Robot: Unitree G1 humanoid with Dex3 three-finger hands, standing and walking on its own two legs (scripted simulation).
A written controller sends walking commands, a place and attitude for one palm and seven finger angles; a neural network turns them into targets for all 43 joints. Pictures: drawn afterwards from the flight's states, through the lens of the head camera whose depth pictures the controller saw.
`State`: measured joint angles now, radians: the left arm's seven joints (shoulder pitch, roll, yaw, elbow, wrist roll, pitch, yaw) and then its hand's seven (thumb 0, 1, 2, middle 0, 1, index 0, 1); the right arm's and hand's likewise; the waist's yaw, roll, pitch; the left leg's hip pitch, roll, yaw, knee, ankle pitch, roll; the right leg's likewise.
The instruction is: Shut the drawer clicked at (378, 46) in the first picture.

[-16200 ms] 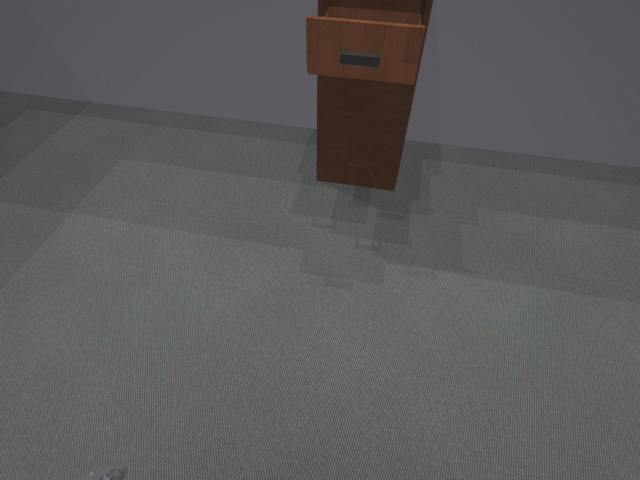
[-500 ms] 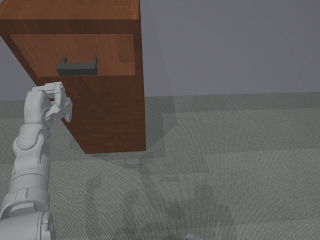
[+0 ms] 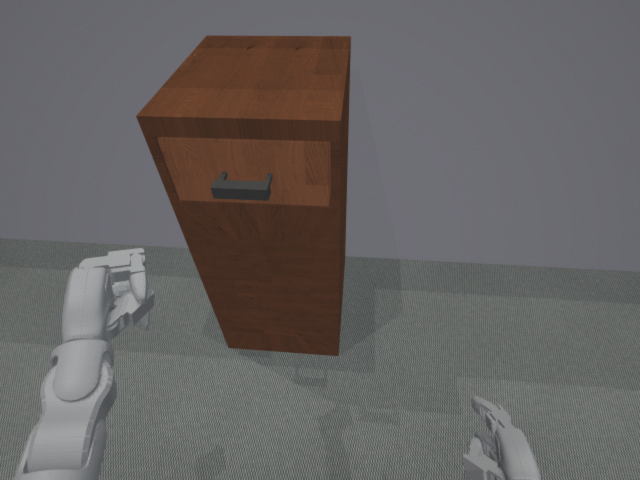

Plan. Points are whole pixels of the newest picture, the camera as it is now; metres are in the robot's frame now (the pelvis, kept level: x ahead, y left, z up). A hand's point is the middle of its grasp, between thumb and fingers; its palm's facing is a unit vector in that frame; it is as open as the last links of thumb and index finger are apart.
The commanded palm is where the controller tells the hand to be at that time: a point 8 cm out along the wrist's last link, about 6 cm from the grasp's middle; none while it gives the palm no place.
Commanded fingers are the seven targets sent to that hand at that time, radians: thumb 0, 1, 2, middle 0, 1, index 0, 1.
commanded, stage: draw the hand back to the body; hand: left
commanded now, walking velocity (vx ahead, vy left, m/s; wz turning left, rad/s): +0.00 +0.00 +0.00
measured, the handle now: (243, 183) +0.65 +0.23 -0.01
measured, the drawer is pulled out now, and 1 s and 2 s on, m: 0.00 0.00 0.00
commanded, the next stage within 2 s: step back with the hand held close in 0.50 s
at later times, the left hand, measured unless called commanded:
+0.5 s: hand (71, 366) +0.17 +0.24 +0.16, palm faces +0.43 -0.80 -0.41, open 3.3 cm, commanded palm +0.12 +0.28 +0.18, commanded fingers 0.00 0.90 0.90 -1.40 -1.60 -1.40 -1.60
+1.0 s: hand (60, 371) +0.17 +0.25 +0.15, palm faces +0.30 -0.80 -0.51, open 3.3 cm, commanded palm +0.11 +0.30 +0.18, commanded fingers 0.00 0.90 0.90 -1.40 -1.60 -1.40 -1.60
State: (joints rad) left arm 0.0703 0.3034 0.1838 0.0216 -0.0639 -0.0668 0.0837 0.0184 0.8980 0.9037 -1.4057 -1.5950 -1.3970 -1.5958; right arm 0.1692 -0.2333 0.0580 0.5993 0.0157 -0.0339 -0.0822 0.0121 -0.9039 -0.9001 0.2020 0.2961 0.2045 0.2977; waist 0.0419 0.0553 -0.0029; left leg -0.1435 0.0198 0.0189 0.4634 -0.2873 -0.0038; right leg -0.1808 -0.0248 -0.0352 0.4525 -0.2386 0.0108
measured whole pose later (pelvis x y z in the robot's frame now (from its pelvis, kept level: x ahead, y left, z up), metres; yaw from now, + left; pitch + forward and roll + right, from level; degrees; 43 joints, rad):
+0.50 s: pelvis +0.00 +0.00 +0.00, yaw +0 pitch -6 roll -1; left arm 0.51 0.31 0.29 -0.42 -0.04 -0.12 0.10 0.01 0.89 0.90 -1.41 -1.59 -1.40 -1.60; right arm 0.21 -0.24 0.02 0.65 -0.02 -0.13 -0.09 0.02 -0.90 -0.90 0.20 0.30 0.20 0.30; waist 0.08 0.09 0.03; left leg -0.05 0.03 0.01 0.41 -0.26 -0.01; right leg -0.07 -0.01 -0.04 0.37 -0.20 0.01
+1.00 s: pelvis -0.03 +0.02 +0.00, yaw -1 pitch +1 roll +0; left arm 0.62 0.38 0.35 -0.50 -0.03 -0.20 0.11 0.02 0.89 0.90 -1.41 -1.59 -1.40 -1.59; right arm 0.20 -0.24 -0.02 0.56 -0.01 -0.01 -0.09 0.01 -0.90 -0.90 0.20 0.30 0.20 0.30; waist 0.00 0.04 0.02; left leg -0.22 -0.01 0.05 0.43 -0.22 0.02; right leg -0.26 -0.05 0.00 0.41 -0.16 0.04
